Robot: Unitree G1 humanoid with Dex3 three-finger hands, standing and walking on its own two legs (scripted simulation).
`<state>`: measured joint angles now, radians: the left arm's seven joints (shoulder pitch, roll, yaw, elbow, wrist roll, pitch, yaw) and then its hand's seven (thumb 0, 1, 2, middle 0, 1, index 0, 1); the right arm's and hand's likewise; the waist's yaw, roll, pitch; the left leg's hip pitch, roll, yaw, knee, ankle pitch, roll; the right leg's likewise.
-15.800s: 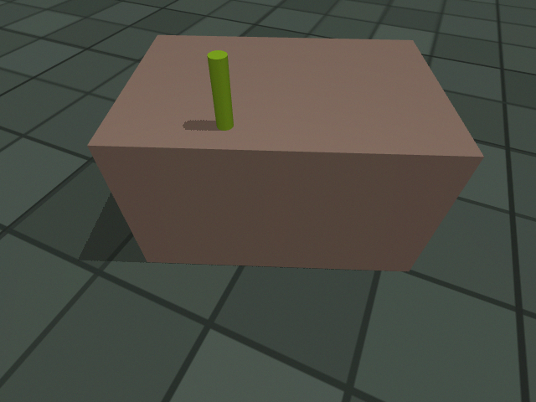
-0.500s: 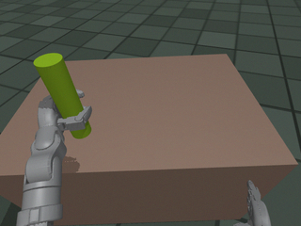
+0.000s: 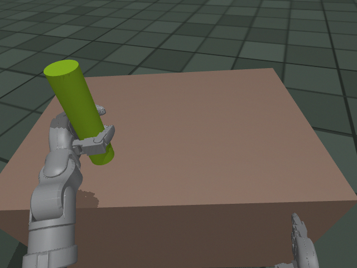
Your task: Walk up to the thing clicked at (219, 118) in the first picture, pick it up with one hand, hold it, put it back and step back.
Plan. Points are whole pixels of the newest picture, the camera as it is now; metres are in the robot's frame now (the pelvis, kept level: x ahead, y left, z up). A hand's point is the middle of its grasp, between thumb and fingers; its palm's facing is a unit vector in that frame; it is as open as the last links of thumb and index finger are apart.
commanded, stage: hold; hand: left
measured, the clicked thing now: (85, 120) +0.34 +0.19 +0.21
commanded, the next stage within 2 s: none
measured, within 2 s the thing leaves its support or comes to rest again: neither
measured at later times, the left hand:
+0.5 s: hand (95, 136) +0.33 +0.18 +0.18, palm faces +0.23 -0.97 -0.01, open 7.2 cm
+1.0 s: hand (97, 133) +0.34 +0.18 +0.18, palm faces +0.22 -0.98 +0.00, open 7.2 cm
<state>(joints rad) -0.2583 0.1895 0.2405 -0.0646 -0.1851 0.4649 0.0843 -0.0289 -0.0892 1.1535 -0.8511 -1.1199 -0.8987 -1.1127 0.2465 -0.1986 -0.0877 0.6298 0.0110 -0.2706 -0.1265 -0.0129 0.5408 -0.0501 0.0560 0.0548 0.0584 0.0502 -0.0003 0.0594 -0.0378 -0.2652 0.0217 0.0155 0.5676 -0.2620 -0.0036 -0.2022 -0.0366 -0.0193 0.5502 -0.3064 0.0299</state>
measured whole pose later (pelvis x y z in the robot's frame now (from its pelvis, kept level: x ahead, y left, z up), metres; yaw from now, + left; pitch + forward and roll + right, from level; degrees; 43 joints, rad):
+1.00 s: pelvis +0.00 +0.00 +0.00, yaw +0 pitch -3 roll +0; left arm -0.26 0.18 0.24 -0.08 -0.18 0.52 0.08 -0.03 -0.08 1.15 -0.85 -1.12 -0.89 -1.12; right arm 0.24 -0.20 -0.09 0.66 0.01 -0.30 -0.12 -0.01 0.54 -0.05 0.06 0.06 0.06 0.05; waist 0.00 0.06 -0.03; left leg -0.25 0.02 0.02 0.55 -0.25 0.00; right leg -0.19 -0.04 -0.01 0.53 -0.29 0.03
